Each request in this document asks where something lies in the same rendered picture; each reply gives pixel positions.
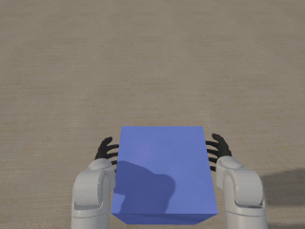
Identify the robot left forearm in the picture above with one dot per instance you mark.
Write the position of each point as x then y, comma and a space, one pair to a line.
91, 196

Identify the robot right forearm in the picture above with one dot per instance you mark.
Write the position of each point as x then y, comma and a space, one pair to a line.
243, 191

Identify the left robot hand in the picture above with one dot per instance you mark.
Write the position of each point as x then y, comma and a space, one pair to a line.
103, 149

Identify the carton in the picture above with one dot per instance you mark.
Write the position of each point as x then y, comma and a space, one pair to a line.
163, 176

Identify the right robot hand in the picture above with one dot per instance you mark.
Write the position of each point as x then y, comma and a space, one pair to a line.
221, 146

